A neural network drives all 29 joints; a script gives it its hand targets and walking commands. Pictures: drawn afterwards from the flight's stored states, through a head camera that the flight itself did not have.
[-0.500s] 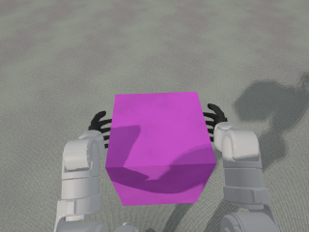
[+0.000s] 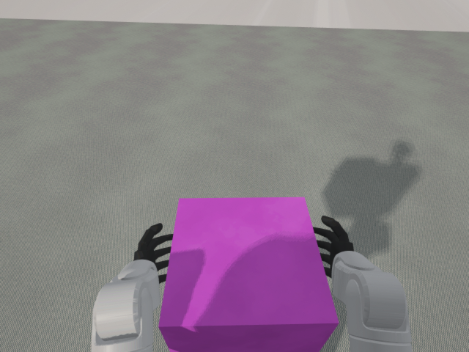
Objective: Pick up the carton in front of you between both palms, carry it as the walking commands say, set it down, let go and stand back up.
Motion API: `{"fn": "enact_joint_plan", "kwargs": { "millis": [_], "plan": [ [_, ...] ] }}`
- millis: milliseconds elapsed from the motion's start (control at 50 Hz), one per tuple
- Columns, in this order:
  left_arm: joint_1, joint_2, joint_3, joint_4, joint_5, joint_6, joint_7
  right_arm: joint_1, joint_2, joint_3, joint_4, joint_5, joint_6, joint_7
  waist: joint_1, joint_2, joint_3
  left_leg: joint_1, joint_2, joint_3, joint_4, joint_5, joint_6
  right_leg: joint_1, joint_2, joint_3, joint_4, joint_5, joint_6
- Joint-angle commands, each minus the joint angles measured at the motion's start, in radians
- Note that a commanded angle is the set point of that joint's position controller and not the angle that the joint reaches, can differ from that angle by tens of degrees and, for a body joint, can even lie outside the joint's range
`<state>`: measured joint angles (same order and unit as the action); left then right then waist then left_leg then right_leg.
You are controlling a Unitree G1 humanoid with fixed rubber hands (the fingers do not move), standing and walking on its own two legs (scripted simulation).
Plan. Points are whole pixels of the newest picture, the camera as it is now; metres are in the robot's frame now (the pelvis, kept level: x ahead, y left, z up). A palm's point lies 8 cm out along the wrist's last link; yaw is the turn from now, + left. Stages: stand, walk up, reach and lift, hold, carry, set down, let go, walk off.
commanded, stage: carry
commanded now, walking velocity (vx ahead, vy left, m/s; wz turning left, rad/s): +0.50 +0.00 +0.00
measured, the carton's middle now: (242, 290) +0.26 +0.00 +0.00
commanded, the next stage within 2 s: none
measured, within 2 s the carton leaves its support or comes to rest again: neither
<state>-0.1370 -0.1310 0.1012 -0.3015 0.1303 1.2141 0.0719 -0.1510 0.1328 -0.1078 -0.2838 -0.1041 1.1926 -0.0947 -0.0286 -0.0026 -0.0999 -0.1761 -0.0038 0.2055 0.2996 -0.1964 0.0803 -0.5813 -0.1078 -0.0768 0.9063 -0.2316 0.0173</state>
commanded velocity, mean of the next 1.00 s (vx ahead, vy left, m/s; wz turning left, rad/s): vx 0.50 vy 0.00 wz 0.00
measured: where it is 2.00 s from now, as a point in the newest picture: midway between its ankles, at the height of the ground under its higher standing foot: (221, 180)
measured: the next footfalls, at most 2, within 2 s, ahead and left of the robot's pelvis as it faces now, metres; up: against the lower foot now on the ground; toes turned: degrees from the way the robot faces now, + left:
right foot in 0.26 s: +0.39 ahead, -0.14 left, +0.00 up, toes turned -9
left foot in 0.76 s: +0.70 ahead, +0.11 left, +0.00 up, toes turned +13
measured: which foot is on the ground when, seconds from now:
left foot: down 0.00-0.26, up 0.28-0.74, down 0.76-1.00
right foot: up 0.00-0.24, down 0.26-0.80, up 0.82-1.00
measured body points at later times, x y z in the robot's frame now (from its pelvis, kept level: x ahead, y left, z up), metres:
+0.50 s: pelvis +0.33 -0.05 +0.00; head +0.35 -0.07 +0.45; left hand +0.59 +0.12 +0.06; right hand +0.62 -0.18 +0.05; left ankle +0.32 +0.10 -0.67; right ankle +0.35 -0.13 -0.75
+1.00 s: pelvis +0.66 +0.03 +0.00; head +0.68 +0.05 +0.45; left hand +0.94 +0.18 +0.06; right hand +0.94 -0.13 +0.07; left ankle +0.66 +0.10 -0.75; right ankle +0.66 -0.12 -0.67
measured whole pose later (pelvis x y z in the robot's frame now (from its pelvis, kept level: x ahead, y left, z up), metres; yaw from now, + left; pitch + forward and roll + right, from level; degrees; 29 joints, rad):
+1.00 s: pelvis +0.66 +0.03 +0.00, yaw +0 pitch +5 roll -2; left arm -0.14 -0.13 0.08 -0.35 0.13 1.21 0.09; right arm -0.14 0.13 -0.11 -0.33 -0.10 1.18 -0.09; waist -0.02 -0.01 -0.06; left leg -0.23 0.04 0.22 0.32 -0.18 0.07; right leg -0.57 -0.10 -0.09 1.00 -0.25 0.01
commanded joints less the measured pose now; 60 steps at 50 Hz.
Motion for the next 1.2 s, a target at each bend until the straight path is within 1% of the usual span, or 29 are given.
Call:
{"fn": "enact_joint_plan", "kwargs": {
  "millis": [0, 80, 160, 180, 220, 240, 260, 280, 300, 320, 340, 360, 400, 480, 540, 680, 720, 740, 760, 780, 800, 820, 840, 860, 880, 900, 960, 1080, 1180],
  "plan": [
    [-0.465, -0.928, -0.712, -0.065, -0.395, -0.020, -0.231, -0.434, 0.928, 0.712, -0.055, 0.420, 0.011, 0.284, 0.013, 0.114, -0.166, 0.190, 0.255, -0.195, -0.173, 0.134, 0.065, -0.075, -0.012, -0.038, -0.161, 0.110, 0.026],
    [-0.483, -0.899, -0.728, -0.108, -0.414, -0.011, -0.230, -0.419, 0.894, 0.699, -0.074, 0.404, 0.014, 0.279, 0.009, 0.128, -0.112, 0.239, 0.228, -0.120, -0.144, 0.312, 0.044, -0.075, 0.009, -0.086, -0.274, 0.203, 0.019],
    [-0.487, -0.855, -0.724, -0.116, -0.421, 0.009, -0.231, -0.401, 0.854, 0.685, -0.066, 0.383, 0.027, 0.267, 0.007, 0.150, -0.056, 0.281, 0.232, -0.087, -0.106, 0.423, 0.025, -0.026, 0.031, -0.115, -0.378, 0.227, -0.022],
    [-0.490, -0.844, -0.720, -0.111, -0.422, 0.013, -0.231, -0.407, 0.845, 0.685, -0.064, 0.382, 0.030, 0.264, 0.010, 0.160, -0.060, 0.285, 0.231, -0.072, -0.070, 0.512, 0.014, 0.028, 0.043, -0.129, -0.403, 0.224, -0.036],
    [-0.473, -0.830, -0.708, -0.091, -0.419, 0.018, -0.229, -0.421, 0.827, 0.688, -0.067, 0.382, 0.038, 0.262, 0.031, 0.174, -0.132, 0.262, 0.209, -0.010, 0.130, 0.713, -0.020, 0.257, 0.115, -0.200, -0.454, 0.176, -0.047],
    [-0.467, -0.827, -0.700, -0.078, -0.415, 0.018, -0.230, -0.427, 0.820, 0.690, -0.068, 0.382, 0.041, 0.262, 0.047, 0.127, -0.207, 0.167, 0.169, 0.026, 0.328, 0.661, -0.052, 0.474, 0.127, -0.208, -0.475, 0.120, -0.046],
    [-0.458, -0.821, -0.689, -0.069, -0.410, 0.017, -0.232, -0.443, 0.816, 0.695, -0.071, 0.385, 0.045, 0.263, 0.065, 0.004, -0.299, -0.023, 0.135, 0.006, 0.572, 0.395, -0.078, 0.684, -0.059, 0.066, -0.512, -0.047, -0.083],
    [-0.463, -0.832, -0.682, -0.037, -0.403, 0.006, -0.237, -0.463, 0.845, 0.711, -0.094, 0.396, 0.048, 0.263, 0.060, -0.296, -0.377, -0.352, -0.002, -0.043, 0.879, -0.037, -0.119, 0.910, -0.316, 0.538, -0.610, -0.099, -0.233],
    [-0.440, -0.870, -0.684, -0.034, -0.417, 0.000, -0.240, -0.475, 0.853, 0.713, -0.080, 0.397, 0.040, 0.267, 0.052, -0.279, -0.344, -0.457, -0.010, -0.174, 1.012, -0.249, -0.090, 0.870, -0.308, 0.582, -0.673, 0.088, -0.241],
    [-0.459, -0.901, -0.688, -0.053, -0.425, -0.009, -0.243, -0.472, 0.895, 0.720, -0.067, 0.405, 0.029, 0.270, 0.047, -0.208, -0.333, -0.476, 0.051, -0.213, 1.058, -0.223, -0.064, 0.825, -0.284, 0.442, -0.639, 0.217, -0.221],
    [-0.464, -0.938, -0.698, -0.059, -0.430, -0.019, -0.246, -0.469, 0.924, 0.728, -0.071, 0.406, 0.016, 0.272, 0.044, -0.092, -0.328, -0.473, 0.094, -0.224, 1.021, -0.171, -0.055, 0.759, -0.267, 0.353, -0.621, 0.280, -0.190],
    [-0.478, -0.965, -0.708, -0.073, -0.435, -0.030, -0.250, -0.466, 0.945, 0.736, -0.076, 0.407, 0.004, 0.272, 0.039, -0.051, -0.303, -0.456, 0.124, -0.220, 0.951, -0.123, -0.055, 0.686, -0.245, 0.277, -0.637, 0.282, -0.159],
    [-0.482, -0.983, -0.714, -0.092, -0.439, -0.044, -0.255, -0.446, 0.988, 0.749, -0.076, 0.399, -0.014, 0.268, 0.035, -0.093, -0.297, -0.404, 0.132, -0.189, 0.835, -0.063, -0.062, 0.607, -0.209, 0.177, -0.688, 0.163, -0.126],
    [-0.441, -0.948, -0.722, -0.125, -0.449, -0.050, -0.265, -0.400, 0.979, 0.755, -0.100, 0.376, -0.033, 0.250, 0.038, -0.132, -0.232, -0.445, 0.133, -0.122, 0.608, 0.001, -0.099, 0.583, -0.189, 0.077, -0.775, 0.073, -0.149],
    [-0.435, -0.901, -0.719, -0.158, -0.450, -0.042, -0.263, -0.393, 0.942, 0.754, -0.134, 0.376, -0.024, 0.242, 0.039, -0.128, -0.180, -0.459, 0.122, -0.080, 0.426, 0.083, -0.109, 0.611, -0.157, 0.016, -0.770, 0.156, -0.146],
    [-0.410, -0.802, -0.688, -0.138, -0.409, 0.008, -0.240, -0.396, 0.831, 0.723, -0.133, 0.387, 0.036, 0.248, 0.046, -0.156, -0.077, -0.363, 0.084, -0.014, 0.197, 0.166, -0.072, 0.660, -0.147, -0.054, -0.702, 0.315, -0.110],
    [-0.432, -0.788, -0.689, -0.128, -0.408, 0.020, -0.237, -0.395, 0.818, 0.705, -0.110, 0.387, 0.048, 0.252, 0.030, -0.130, -0.116, -0.175, 0.037, 0.047, 0.135, 0.113, -0.059, 0.625, -0.120, -0.116, -0.532, 0.437, -0.080],
    [-0.442, -0.782, -0.692, -0.128, -0.407, 0.025, -0.235, -0.384, 0.810, 0.691, -0.090, 0.385, 0.051, 0.254, 0.014, -0.072, -0.183, 0.033, 0.006, 0.068, 0.140, 0.055, -0.057, 0.536, -0.079, -0.158, -0.348, 0.463, -0.054],
    [-0.460, -0.770, -0.695, -0.130, -0.408, 0.032, -0.235, -0.378, 0.801, 0.678, -0.075, 0.379, 0.053, 0.256, -0.009, 0.068, -0.241, 0.213, 0.173, -0.186, 0.067, -0.082, -0.028, 0.359, -0.035, -0.162, -0.104, 0.269, -0.011],
    [-0.504, -0.788, -0.712, -0.157, -0.426, 0.042, -0.234, -0.390, 0.806, 0.663, -0.039, 0.365, 0.045, 0.260, -0.009, 0.333, -0.313, 0.431, 0.413, -0.645, -0.035, -0.144, 0.119, 0.051, 0.098, -0.125, 0.185, -0.028, 0.032],
    [-0.509, -0.809, -0.716, -0.136, -0.428, 0.039, -0.237, -0.380, 0.841, 0.667, -0.035, 0.382, 0.042, 0.262, 0.002, 0.323, -0.294, 0.436, 0.436, -0.715, -0.085, 0.030, 0.145, -0.084, 0.099, 0.004, 0.334, -0.242, 0.013],
    [-0.519, -0.847, -0.718, -0.123, -0.434, 0.029, -0.240, -0.406, 0.879, 0.677, -0.059, 0.395, 0.035, 0.265, 0.002, 0.246, -0.295, 0.411, 0.409, -0.596, -0.044, 0.177, 0.133, -0.114, 0.049, 0.052, 0.399, -0.232, -0.014],
    [-0.525, -0.883, -0.722, -0.126, -0.436, 0.016, -0.242, -0.420, 0.918, 0.685, -0.070, 0.402, 0.026, 0.267, 0.002, 0.138, -0.299, 0.374, 0.385, -0.506, -0.014, 0.256, 0.108, -0.121, 0.011, 0.072, 0.383, -0.181, -0.029],
    [-0.524, -0.907, -0.728, -0.127, -0.433, 0.003, -0.242, -0.437, 0.951, 0.698, -0.084, 0.411, 0.016, 0.270, 0.008, 0.067, -0.290, 0.307, 0.363, -0.427, -0.026, 0.289, 0.073, -0.093, -0.018, 0.079, 0.310, -0.119, -0.033],
    [-0.520, -0.931, -0.736, -0.126, -0.429, -0.007, -0.240, -0.451, 0.970, 0.706, -0.095, 0.416, 0.006, 0.273, 0.015, 0.081, -0.294, 0.269, 0.344, -0.363, -0.049, 0.248, 0.043, -0.057, -0.029, 0.072, 0.247, -0.073, -0.031],
    [-0.513, -0.952, -0.736, -0.121, -0.427, -0.018, -0.237, -0.461, 0.977, 0.711, -0.105, 0.421, -0.001, 0.275, 0.017, 0.100, -0.297, 0.250, 0.331, -0.321, -0.069, 0.217, 0.037, -0.036, -0.022, 0.053, 0.211, -0.041, -0.028],
    [-0.461, -0.960, -0.742, -0.133, -0.409, -0.038, -0.223, -0.427, 0.964, 0.722, -0.130, 0.432, -0.009, 0.283, 0.016, 0.126, -0.262, 0.244, 0.306, -0.237, -0.122, 0.167, 0.049, -0.060, -0.015, 0.009, 0.061, 0.018, -0.007],
    [-0.429, -0.892, -0.736, -0.172, -0.401, -0.018, -0.210, -0.384, 0.876, 0.711, -0.159, 0.418, 0.009, 0.279, 0.009, 0.130, -0.150, 0.295, 0.258, -0.121, -0.127, 0.335, 0.049, -0.086, 0.011, -0.076, -0.253, 0.161, 0.009],
    [-0.432, -0.843, -0.722, -0.149, -0.411, 0.015, -0.224, -0.363, 0.835, 0.689, -0.116, 0.385, 0.033, 0.269, 0.009, 0.161, -0.072, 0.314, 0.245, -0.060, -0.082, 0.501, 0.012, 0.020, 0.046, -0.130, -0.409, 0.224, -0.040]
  ]
}}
